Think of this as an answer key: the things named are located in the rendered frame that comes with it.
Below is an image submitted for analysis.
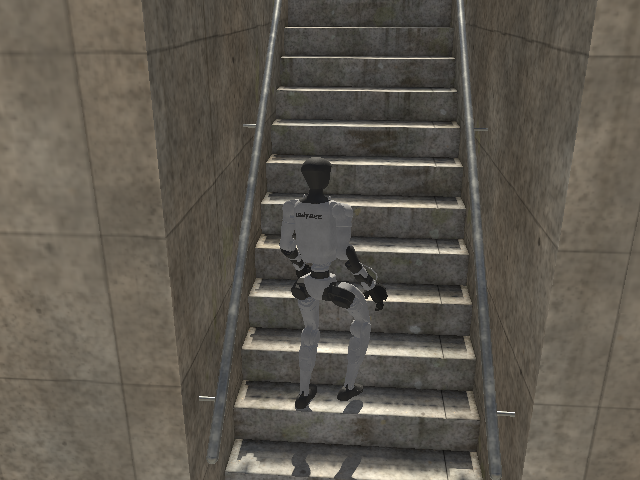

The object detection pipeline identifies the robot right shin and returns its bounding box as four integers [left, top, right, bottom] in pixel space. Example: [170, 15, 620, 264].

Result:
[344, 322, 371, 390]

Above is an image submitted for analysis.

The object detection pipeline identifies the robot right hand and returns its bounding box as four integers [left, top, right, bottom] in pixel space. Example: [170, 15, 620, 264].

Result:
[363, 283, 388, 311]

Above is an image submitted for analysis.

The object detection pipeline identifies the right robot forearm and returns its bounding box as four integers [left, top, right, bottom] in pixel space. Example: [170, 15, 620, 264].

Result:
[345, 246, 376, 291]

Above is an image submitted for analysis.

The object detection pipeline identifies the left robot upper arm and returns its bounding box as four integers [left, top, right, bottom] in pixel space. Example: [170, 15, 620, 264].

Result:
[279, 199, 300, 252]

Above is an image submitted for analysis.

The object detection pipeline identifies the right robot upper arm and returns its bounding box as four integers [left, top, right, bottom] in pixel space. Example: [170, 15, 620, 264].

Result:
[331, 201, 353, 260]

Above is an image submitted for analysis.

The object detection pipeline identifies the robot left hand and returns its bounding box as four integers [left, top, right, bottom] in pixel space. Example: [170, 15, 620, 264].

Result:
[296, 263, 311, 278]

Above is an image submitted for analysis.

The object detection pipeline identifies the left robot forearm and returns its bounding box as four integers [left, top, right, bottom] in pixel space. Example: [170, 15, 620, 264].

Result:
[279, 243, 306, 271]

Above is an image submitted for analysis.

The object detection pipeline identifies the robot right thigh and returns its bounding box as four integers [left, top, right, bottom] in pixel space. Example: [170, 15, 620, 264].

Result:
[328, 282, 370, 338]

